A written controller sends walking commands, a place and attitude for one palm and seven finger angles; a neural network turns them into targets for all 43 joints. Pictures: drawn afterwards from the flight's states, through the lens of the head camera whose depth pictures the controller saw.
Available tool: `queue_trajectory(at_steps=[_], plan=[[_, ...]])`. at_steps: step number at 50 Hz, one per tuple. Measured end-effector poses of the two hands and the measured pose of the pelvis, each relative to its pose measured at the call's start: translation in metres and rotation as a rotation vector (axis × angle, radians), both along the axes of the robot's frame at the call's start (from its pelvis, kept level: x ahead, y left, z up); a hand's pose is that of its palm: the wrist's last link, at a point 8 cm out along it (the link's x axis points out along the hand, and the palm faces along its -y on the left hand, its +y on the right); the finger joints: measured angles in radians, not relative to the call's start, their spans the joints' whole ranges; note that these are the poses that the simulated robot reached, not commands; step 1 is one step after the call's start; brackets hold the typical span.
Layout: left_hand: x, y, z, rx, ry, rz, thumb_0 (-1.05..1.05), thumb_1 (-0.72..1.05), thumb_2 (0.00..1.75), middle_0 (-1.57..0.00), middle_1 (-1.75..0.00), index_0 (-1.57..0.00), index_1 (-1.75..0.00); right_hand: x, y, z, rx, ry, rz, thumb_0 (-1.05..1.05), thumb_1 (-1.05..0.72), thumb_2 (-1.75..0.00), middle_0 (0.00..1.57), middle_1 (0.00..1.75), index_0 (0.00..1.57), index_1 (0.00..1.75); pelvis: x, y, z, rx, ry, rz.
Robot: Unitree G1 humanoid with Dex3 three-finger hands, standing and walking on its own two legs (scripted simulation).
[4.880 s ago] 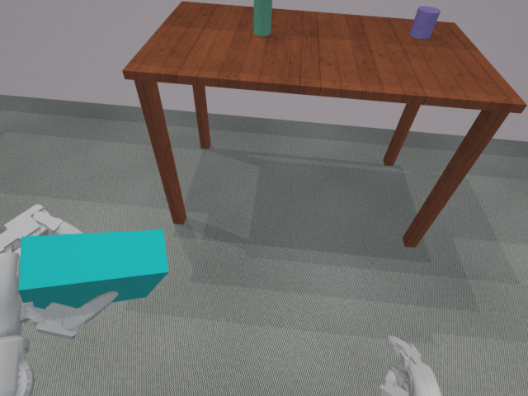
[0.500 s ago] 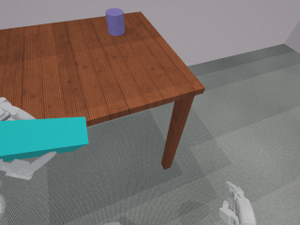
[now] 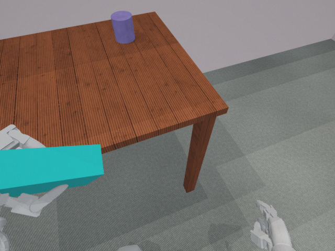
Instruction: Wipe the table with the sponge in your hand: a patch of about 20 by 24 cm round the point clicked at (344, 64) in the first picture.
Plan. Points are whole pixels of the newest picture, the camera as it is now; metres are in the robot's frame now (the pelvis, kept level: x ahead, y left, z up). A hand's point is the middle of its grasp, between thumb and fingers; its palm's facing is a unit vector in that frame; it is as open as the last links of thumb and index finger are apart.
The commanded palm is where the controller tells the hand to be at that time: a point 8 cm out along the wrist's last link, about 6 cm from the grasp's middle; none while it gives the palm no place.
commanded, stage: come to a stop and stand still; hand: left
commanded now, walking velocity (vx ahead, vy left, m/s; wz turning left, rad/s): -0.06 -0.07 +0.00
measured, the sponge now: (67, 169) +0.23 +0.19 +0.14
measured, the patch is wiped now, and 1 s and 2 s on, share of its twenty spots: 0.00 0.00 0.00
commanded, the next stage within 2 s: look again from close up in 1.48 s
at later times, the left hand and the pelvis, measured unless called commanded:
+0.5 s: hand (29, 215) +0.15 +0.20 +0.17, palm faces +0.38 -0.84 -0.40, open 9.3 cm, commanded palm +0.11 +0.25 +0.18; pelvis -0.06 -0.03 +0.00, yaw -1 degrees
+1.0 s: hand out of the picture +0.11 +0.20 +0.16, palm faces +0.37 -0.85 -0.38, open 9.3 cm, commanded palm +0.06 +0.24 +0.18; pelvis -0.11 -0.03 +0.00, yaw -2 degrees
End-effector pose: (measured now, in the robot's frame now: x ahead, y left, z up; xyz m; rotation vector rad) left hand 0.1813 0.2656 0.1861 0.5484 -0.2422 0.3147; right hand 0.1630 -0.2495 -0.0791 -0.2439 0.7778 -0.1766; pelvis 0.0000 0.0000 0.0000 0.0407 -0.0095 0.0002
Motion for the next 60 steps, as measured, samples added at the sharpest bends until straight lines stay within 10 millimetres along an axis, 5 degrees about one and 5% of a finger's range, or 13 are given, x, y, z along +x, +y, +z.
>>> queue_trajectory(at_steps=[8,14,22,32,45,60], plan=[[-0.006,0.022,0.001,-0.010,-0.066,-0.002,-0.01,-0.43,1.00,-0.83,-1.35,-0.83,-1.35,0.003,0.026,0.014,0.017,-0.072,0.025,0.02,-0.90,-0.90,0.20,0.30,0.20,0.30,-0.007,0.007,-0.002,-0.032,-0.013,-0.017],[-0.029,0.004,0.002,-0.044,-0.061,0.006,-0.01,-0.43,1.00,-0.83,-1.35,-0.83,-1.35,-0.016,0.043,0.008,0.111,-0.097,0.085,0.01,-0.90,-0.90,0.20,0.30,0.20,0.30,-0.025,-0.006,-0.002,-0.042,-0.014,-0.020],[-0.059,-0.022,-0.005,-0.076,-0.005,0.020,-0.01,-0.43,1.00,-0.83,-1.35,-0.83,-1.35,-0.061,0.016,-0.012,0.121,-0.017,0.054,0.02,-0.90,-0.90,0.20,0.30,0.21,0.30,-0.049,-0.025,-0.003,-0.035,-0.029,-0.021],[-0.084,-0.013,-0.011,-0.094,-0.040,0.031,-0.01,-0.43,1.00,-0.83,-1.35,-0.83,-1.35,-0.107,-0.021,-0.001,0.001,0.013,-0.012,0.02,-0.90,-0.90,0.20,0.30,0.20,0.30,-0.077,-0.027,-0.001,-0.035,-0.043,-0.027],[-0.109,-0.031,-0.011,-0.093,-0.042,0.006,-0.01,-0.43,1.00,-0.83,-1.35,-0.83,-1.35,-0.127,-0.015,-0.004,0.041,-0.032,0.016,0.02,-0.90,-0.90,0.20,0.30,0.20,0.30,-0.105,-0.034,-0.003,-0.036,-0.041,-0.030],[-0.115,-0.011,-0.014,-0.085,-0.019,0.015,-0.01,-0.43,1.00,-0.83,-1.35,-0.83,-1.35,-0.148,0.000,-0.005,0.043,-0.001,0.003,0.02,-0.90,-0.90,0.20,0.30,0.20,0.30,-0.115,-0.021,-0.001,-0.052,-0.047,-0.038]])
